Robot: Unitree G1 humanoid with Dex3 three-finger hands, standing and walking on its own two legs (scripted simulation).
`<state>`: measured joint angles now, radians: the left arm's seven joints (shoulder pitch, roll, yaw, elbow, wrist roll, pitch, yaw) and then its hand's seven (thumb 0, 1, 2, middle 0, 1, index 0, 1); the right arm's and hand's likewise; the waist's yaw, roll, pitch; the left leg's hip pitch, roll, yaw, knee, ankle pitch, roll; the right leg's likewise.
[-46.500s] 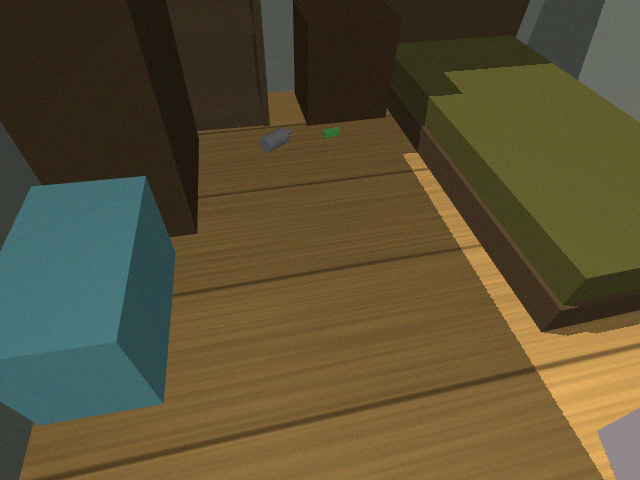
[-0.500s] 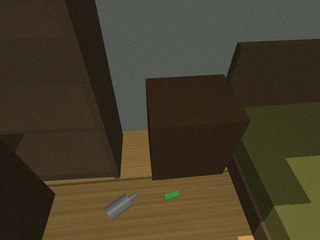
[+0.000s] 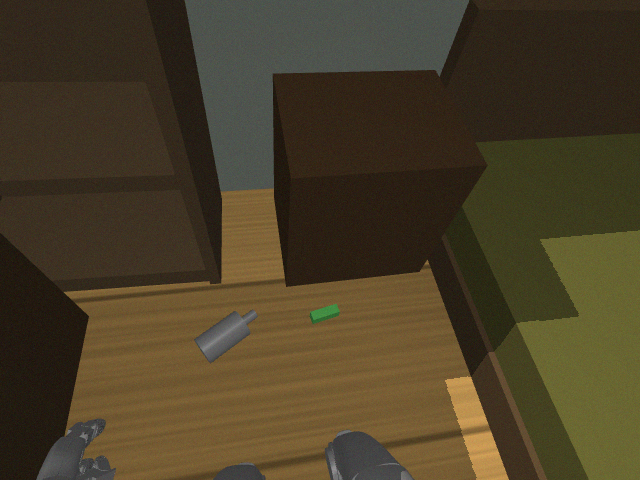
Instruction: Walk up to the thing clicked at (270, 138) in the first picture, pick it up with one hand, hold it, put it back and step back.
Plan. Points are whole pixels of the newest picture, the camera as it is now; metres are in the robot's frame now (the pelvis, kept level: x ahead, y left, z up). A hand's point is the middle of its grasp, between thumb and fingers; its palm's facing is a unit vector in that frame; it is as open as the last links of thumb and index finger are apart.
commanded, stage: step back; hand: left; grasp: from above
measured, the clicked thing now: (229, 331) +0.54 +0.21 -0.72
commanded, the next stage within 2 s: none
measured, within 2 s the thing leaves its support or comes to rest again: neither
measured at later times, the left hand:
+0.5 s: hand out of the picture +0.00 +0.23 -0.13, palm faces -0.02 -0.91 -0.41, open 7.4 cm
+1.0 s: hand out of the picture -0.22 +0.21 -0.15, palm faces -0.04 -0.91 -0.41, open 7.4 cm
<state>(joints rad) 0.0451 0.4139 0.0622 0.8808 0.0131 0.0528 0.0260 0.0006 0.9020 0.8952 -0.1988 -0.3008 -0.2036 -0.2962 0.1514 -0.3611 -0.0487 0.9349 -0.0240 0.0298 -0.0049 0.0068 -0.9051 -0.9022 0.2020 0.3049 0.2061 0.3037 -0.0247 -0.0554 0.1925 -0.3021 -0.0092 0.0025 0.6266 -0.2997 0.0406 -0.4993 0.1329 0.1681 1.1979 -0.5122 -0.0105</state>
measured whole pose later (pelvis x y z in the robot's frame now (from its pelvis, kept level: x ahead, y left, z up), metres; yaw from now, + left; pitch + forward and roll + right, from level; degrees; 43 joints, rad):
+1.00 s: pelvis -0.30 -0.06 -0.01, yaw -3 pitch -4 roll -1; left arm 0.22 0.37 0.08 0.86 0.04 0.04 -0.01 0.00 0.90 0.90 -0.20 -0.30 -0.21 -0.30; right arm 0.09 -0.41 -0.06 0.82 -0.01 0.06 -0.01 0.01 -0.90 -0.90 0.20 0.31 0.21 0.30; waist 0.02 0.05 0.17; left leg -0.49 0.02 -0.10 0.80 -0.37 -0.01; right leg -0.25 0.04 0.04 0.70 -0.40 -0.01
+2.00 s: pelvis -0.58 -0.07 +0.00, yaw +2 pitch -3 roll +1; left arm 0.24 0.43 0.07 0.98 0.03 0.01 -0.02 0.00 0.90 0.90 -0.20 -0.30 -0.21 -0.30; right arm 0.27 -0.36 -0.05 0.99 -0.04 -0.01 0.03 0.01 -0.91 -0.90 0.20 0.30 0.21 0.30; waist 0.01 -0.03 0.07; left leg -0.21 -0.03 -0.04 0.56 -0.30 0.02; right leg -0.37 -0.02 0.03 0.85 -0.45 -0.02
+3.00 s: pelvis -0.51 -0.05 +0.02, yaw +1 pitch -3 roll +0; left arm 0.08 0.36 0.00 1.12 0.01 -0.03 -0.01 0.00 0.90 0.90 -0.20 -0.30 -0.21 -0.30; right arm 0.03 -0.34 -0.01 1.13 0.00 -0.02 0.02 0.01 -0.91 -0.90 0.20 0.30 0.21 0.30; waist 0.01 -0.01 0.06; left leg -0.18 0.03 0.03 0.38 -0.16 -0.01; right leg -0.08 -0.03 0.02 0.37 -0.24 0.03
